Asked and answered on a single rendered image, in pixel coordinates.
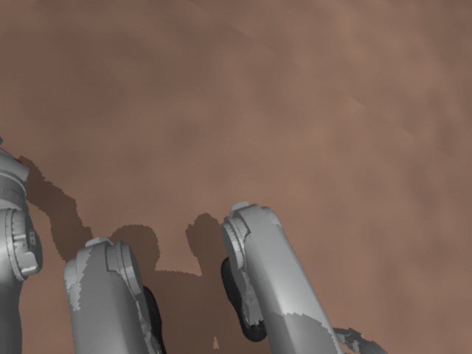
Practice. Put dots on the right robot foot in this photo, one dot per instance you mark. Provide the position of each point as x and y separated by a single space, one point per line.
253 333

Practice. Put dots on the left robot foot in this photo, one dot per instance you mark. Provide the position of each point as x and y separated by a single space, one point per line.
155 319

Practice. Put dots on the right robot hand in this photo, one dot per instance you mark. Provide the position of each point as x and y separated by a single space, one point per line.
356 342

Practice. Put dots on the left robot arm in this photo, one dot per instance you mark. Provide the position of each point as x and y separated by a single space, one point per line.
20 249

